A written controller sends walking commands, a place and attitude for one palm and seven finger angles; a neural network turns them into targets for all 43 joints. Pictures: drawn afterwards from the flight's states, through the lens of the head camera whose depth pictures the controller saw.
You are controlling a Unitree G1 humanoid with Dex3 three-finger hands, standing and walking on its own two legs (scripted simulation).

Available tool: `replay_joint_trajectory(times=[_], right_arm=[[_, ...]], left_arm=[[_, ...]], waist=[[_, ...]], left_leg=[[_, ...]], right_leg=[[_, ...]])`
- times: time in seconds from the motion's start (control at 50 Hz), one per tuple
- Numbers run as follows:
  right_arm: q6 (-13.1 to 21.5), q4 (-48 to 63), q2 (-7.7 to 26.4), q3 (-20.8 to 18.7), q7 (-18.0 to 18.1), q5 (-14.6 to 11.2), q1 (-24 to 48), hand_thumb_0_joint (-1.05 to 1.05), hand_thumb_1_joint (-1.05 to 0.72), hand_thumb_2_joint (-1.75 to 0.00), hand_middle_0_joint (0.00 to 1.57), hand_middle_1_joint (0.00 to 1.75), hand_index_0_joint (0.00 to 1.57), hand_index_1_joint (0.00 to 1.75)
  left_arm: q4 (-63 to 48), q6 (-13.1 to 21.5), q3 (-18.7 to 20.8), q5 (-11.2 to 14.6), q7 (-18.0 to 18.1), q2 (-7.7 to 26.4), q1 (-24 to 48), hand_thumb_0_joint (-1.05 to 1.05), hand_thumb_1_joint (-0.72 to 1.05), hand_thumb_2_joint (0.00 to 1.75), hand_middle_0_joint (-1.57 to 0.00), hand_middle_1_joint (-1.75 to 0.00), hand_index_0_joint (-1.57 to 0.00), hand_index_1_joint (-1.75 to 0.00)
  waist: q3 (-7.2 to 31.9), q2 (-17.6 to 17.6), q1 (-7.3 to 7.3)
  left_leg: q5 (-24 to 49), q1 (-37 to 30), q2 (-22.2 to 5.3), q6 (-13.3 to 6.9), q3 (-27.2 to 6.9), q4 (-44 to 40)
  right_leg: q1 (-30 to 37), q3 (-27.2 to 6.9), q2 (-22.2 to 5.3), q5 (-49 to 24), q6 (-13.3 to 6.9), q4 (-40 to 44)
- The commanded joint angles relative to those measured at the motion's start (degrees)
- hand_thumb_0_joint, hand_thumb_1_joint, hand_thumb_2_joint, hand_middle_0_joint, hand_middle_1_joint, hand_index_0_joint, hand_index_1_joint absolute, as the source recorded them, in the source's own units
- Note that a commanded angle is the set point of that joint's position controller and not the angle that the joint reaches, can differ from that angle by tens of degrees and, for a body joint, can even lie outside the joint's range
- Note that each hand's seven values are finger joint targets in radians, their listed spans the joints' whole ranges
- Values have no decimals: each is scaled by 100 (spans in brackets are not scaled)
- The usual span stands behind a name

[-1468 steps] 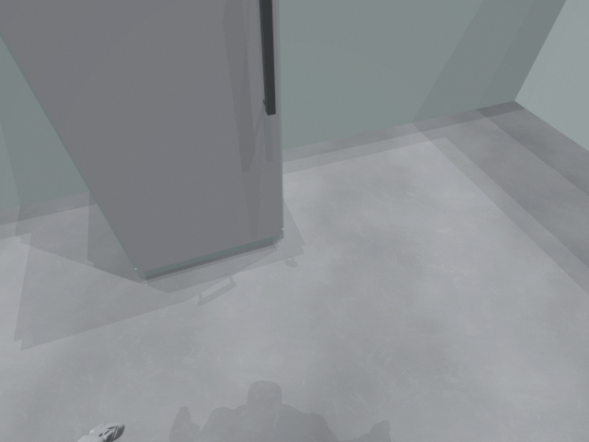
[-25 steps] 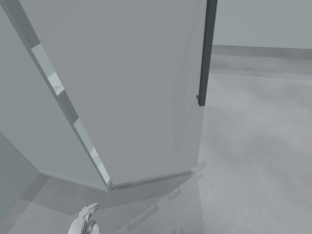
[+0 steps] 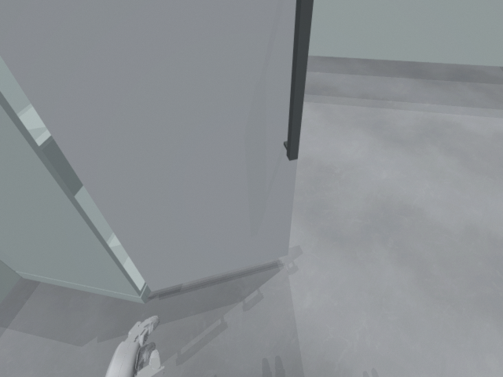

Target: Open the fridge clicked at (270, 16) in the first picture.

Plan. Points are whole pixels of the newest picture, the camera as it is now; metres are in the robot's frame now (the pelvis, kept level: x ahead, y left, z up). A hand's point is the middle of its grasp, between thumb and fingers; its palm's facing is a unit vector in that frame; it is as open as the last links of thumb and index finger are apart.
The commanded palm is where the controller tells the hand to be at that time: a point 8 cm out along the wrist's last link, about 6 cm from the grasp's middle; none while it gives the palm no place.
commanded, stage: stop stepping back and stand still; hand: right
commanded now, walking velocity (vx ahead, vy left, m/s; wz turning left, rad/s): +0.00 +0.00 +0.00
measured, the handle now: (295, 69) +0.68 -0.05 +0.17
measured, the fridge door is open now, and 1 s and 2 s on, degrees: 62 62 62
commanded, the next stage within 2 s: let the arm hang, fingers relaxed in 0.40 s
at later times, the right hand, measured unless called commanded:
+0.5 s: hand out of the picture +0.24 -0.28 +0.16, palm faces +0.39 +0.79 -0.48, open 7.4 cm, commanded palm none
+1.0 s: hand out of the picture -0.02 -0.21 -0.17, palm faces +0.01 +0.98 -0.19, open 7.1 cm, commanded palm none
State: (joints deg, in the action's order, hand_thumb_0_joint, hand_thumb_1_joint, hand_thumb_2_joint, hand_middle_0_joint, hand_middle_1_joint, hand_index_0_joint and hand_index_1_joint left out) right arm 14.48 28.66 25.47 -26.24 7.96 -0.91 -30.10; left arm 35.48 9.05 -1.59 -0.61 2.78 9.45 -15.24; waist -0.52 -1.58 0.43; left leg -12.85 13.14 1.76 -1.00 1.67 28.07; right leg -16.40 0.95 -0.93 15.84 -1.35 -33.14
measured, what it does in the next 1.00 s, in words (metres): stands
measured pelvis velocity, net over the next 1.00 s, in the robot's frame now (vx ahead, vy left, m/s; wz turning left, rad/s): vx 0.02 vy -0.02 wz -0.01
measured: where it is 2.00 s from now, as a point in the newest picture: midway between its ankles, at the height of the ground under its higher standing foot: outside the picture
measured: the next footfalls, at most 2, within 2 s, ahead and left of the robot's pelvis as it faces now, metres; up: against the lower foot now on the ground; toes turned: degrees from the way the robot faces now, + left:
none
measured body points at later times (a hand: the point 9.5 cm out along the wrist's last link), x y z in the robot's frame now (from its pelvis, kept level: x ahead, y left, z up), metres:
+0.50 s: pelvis +0.03 -0.01 +0.01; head +0.05 -0.03 +0.45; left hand +0.21 +0.22 -0.07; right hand +0.21 -0.32 +0.19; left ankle +0.01 +0.11 -0.73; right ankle +0.02 -0.10 -0.73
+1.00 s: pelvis +0.02 -0.02 +0.01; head +0.05 -0.04 +0.46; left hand +0.00 +0.21 -0.14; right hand -0.02 -0.26 -0.16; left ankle +0.01 +0.11 -0.73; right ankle +0.02 -0.10 -0.73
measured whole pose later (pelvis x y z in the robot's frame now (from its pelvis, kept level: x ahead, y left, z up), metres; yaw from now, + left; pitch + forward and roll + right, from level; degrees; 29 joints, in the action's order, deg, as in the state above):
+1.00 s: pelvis +0.02 -0.02 +0.01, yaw +0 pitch +0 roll +1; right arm -1.4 -63.1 11.8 -0.3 1.1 0.7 -19.2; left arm 60.5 -1.7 -0.6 -1.1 1.6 9.3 -19.0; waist -3.5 -0.9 0.0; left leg -12.5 10.5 -0.4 0.9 1.6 22.9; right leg -13.5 1.4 1.3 13.7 -3.1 -27.0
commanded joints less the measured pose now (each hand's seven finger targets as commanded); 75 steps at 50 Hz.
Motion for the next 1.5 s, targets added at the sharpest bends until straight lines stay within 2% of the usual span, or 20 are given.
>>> replay_joint_trajectory(times=[0.0, 0.04, 0.08, 0.14, 0.2, 0.32, 0.46, 0.48, 0.5, 0.54, 0.6, 0.64, 0.7, 0.72, 0.8, 0.92, 1.08, 1.2, 1.32, 1.48], right_arm=[[152, 560, 652, -334, 64, -124, 515, 0, -90, -90, 20, 30, 20, 30], [187, 747, 695, -313, 87, -116, 604, 0, -90, -90, 20, 30, 20, 30], [216, 862, 742, -305, 126, -64, 654, 0, -90, -90, 20, 30, 20, 30], [232, 1114, 847, -385, 144, -43, 494, 0, -90, -90, 20, 30, 20, 30], [267, 1334, 891, -527, 148, -82, 73, 0, -90, -90, 20, 30, 20, 30], [253, 1003, 931, -756, 153, -206, -392, 0, -90, -90, 20, 30, 20, 30], [144, 796, 713, -412, 130, -221, -5, 0, -90, -90, 20, 30, 20, 30], [-763, -3368, -125, 1996, -662, 228, 431, 0, -90, -90, 20, 30, 20, 30], [-1245, -3592, -255, 1861, -776, 265, 441, 0, -90, -90, 20, 30, 20, 30], [-1365, -4122, -445, 2022, -816, 300, 734, 0, -90, -90, 20, 30, 20, 30], [-1395, -5132, -242, 2136, -815, 305, 1342, 0, -90, -90, 20, 30, 20, 30], [-1441, -5883, -247, 2260, -770, 272, 1578, 0, -90, -90, 20, 30, 20, 30], [-1488, -6915, -381, 2404, -724, 218, 1723, 0, -90, -90, 20, 30, 20, 30], [-1482, -7195, -353, 2441, -715, 207, 1622, 0, -90, -90, 20, 30, 20, 30], [-1447, -8111, -699, 2407, -700, 179, 1332, 0, -90, -90, 20, 30, 20, 30], [-1398, -8785, -828, 2533, -675, 148, 1135, 0, -90, -90, 20, 30, 20, 30], [-1415, -9247, -1063, 2581, -628, 145, 960, 0, -90, -90, 20, 30, 20, 30], [-1410, -9311, -1177, 2579, -600, 158, 911, 0, -90, -90, 20, 30, 20, 30], [-1380, -9290, -1214, 2553, -578, 163, 933, 0, -90, -90, 20, 30, 20, 30], [-1386, -9277, -1236, 2534, -588, 157, 1005, 0, -90, -90, 20, 30, 20, 30]], left_arm=[[-710, 191, 445, 91, 88, 897, 523, 0, 90, 90, -20, -30, -20, -30], [-708, 216, 412, 82, 143, 921, 645, 0, 90, 90, -20, -30, -20, -30], [-734, 189, 360, 76, 185, 907, 752, 0, 90, 90, -20, -30, -20, -30], [-765, 177, 349, 82, 175, 862, 768, 0, 90, 90, -20, -30, -20, -30], [-835, 106, 383, 102, 106, 868, 730, 0, 90, 90, -20, -30, -20, -30], [-947, -67, 415, 154, 115, 858, 737, 0, 90, 90, -20, -30, -20, -30], [-987, -165, 392, 173, 208, 896, 826, 0, 90, 90, -20, -30, -20, -30], [88, 101, 645, 251, -315, 1939, 1171, 0, 90, 90, -20, -30, -20, -30], [139, -278, 675, 164, -341, 1637, 704, 0, 90, 90, -20, -30, -20, -30], [162, -493, 539, 29, -307, 1377, 535, 0, 90, 90, -20, -30, -20, -30], [283, -654, 470, -86, -275, 1419, 576, 0, 90, 90, -20, -30, -20, -30], [513, -755, 403, -113, -265, 1248, 484, 0, 90, 90, -20, -30, -20, -30], [970, -817, 276, -122, -228, 1130, 513, 0, 90, 90, -20, -30, -20, -30], [1079, -826, 253, -99, -219, 1120, 520, 0, 90, 90, -20, -30, -20, -30], [1601, -847, 247, -95, -134, 838, 203, 0, 90, 90, -20, -30, -20, -30], [2071, -882, 275, -27, -86, 710, -304, 0, 90, 90, -20, -30, -20, -30], [2498, -864, 252, -20, -52, 497, -675, 0, 90, 90, -20, -30, -20, -30], [2610, -864, 270, -33, -59, 383, -690, 0, 90, 90, -20, -30, -20, -30], [2684, -822, 262, -23, -58, 296, -686, 0, 90, 90, -20, -30, -20, -30], [2674, -816, 270, -34, -49, 329, -649, 0, 90, 90, -20, -30, -20, -30]], waist=[[167, -538, 56], [443, 33, 20], [536, 732, -49], [735, 784, -92], [946, 845, -82], [965, 554, -21], [773, 393, -13], [279, 308, 228], [633, 339, 140], [642, -181, 51], [307, -1076, 51], [296, -720, 71], [162, 330, -13], [62, 452, -81], [132, 1178, -73], [-16, 456, -33], [-317, 99, -30], [-491, 137, -26], [-444, 117, -51], [-479, 258, -24]], left_leg=[[-804, 284, -1211, -551, -1640, -1205], [432, -99, -809, -248, -975, -555], [916, -186, -387, 30, -386, 10], [1353, -380, -314, 69, -148, 123], [1923, -708, -392, -8, -216, 5], [2498, -894, -573, -78, -455, -64], [1835, -670, -583, -19, -587, -321], [2320, 166, -1048, -97, -192, 507], [1391, 352, -1004, -131, -475, 297], [430, 391, -905, -117, -353, 243], [390, 319, -965, -237, -639, -102], [821, 183, -1027, -281, -717, -138], [337, -99, -722, -111, -576, -202], [277, -166, -683, -91, -564, -309], [85, -408, -668, -168, -549, -654], [178, -334, -673, -170, -480, -886], [131, -213, -642, -102, -403, -808], [83, -71, -626, -87, -452, -788], [325, -150, -662, -69, -444, -751], [303, -180, -651, -55, -450, -756]], right_leg=[[148, -186, -115, 137, -84, 213], [551, -355, -352, -712, -115, 935], [717, -865, -712, -1706, -180, 1264], [922, -800, -744, -2952, -65, 1069], [878, -540, -601, -3244, 34, 821], [569, -376, -479, -2736, 74, 719], [449, -426, -468, -1776, -22, 943], [110, -368, -508, -2265, -47, -36], [184, -419, -570, -1725, -23, 137], [-151, -630, -574, -877, -206, 234], [-297, -697, -337, -758, -240, 241], [-69, -607, -235, -1024, -184, 328], [-12, -759, -362, -1084, -200, 949], [-27, -754, -381, -1049, -202, 1016], [50, -690, -358, -333, -205, 1253], [255, -650, -422, -389, -219, 1276], [284, -710, -490, -336, -261, 1563], [240, -682, -454, -96, -260, 1662], [317, -589, -422, -629, -248, 1541], [325, -612, -449, -486, -231, 1667]])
